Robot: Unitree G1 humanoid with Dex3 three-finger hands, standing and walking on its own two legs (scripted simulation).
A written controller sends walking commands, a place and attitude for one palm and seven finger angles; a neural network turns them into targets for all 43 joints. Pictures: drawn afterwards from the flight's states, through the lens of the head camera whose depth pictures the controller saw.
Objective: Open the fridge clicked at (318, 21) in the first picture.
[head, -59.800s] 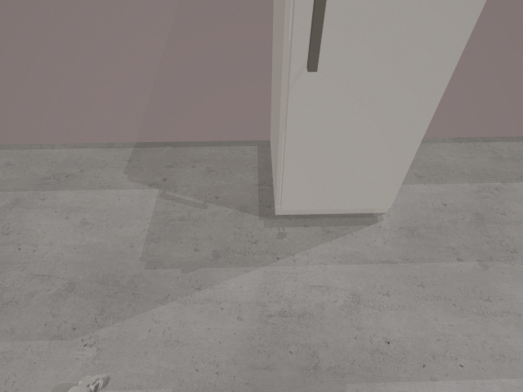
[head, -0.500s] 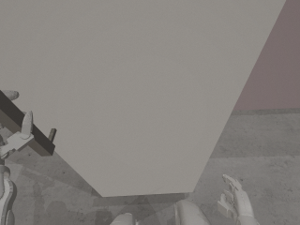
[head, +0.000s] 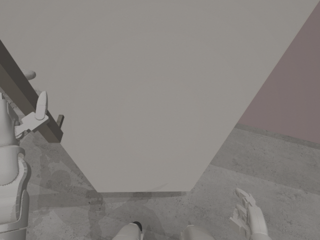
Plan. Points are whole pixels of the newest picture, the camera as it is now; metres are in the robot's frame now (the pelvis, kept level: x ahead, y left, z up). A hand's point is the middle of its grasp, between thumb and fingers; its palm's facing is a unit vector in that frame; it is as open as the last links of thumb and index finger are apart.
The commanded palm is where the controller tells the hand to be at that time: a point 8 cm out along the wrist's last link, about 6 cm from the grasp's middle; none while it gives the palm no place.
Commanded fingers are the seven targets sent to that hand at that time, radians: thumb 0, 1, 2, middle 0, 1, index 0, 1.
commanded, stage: walk backward, drawing the door open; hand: left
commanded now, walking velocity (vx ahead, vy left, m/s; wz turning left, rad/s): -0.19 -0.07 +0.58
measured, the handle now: (6, 53) +0.36 +0.27 +0.26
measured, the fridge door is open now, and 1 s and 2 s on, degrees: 17 58 77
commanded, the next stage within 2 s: stop walking and hold the door back in 1.46 s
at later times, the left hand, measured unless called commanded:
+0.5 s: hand (40, 207) +0.15 +0.19 +0.17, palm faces +0.40 -0.91 -0.11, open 7.0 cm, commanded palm +0.10 +0.23 +0.16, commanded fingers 0.00 0.90 0.90 -0.45 -1.40 -0.45 -1.40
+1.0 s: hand out of the picture +0.04 +0.08 +0.17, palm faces +0.56 -0.82 -0.09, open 7.2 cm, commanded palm -0.02 +0.11 +0.16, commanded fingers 0.00 0.90 0.90 -0.45 -1.40 -0.45 -1.40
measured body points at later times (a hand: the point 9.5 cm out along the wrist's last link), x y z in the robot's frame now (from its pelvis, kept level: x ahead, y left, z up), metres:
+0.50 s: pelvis -0.10 -0.05 +0.00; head -0.05 -0.01 +0.45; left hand +0.13 +0.23 +0.18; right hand +0.12 -0.22 -0.09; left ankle -0.09 +0.07 -0.73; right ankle -0.04 -0.18 -0.66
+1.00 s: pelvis -0.13 -0.17 +0.00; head -0.10 -0.14 +0.45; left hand +0.00 +0.12 +0.18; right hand +0.15 -0.28 -0.09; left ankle -0.19 -0.10 -0.72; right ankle -0.08 -0.26 -0.73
